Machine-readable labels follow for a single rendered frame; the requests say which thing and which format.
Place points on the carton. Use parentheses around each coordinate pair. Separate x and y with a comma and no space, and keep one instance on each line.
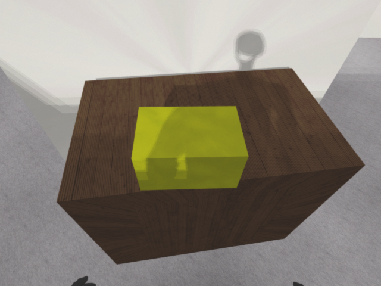
(188,148)

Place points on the pedestal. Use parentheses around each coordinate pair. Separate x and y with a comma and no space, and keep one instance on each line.
(297,160)

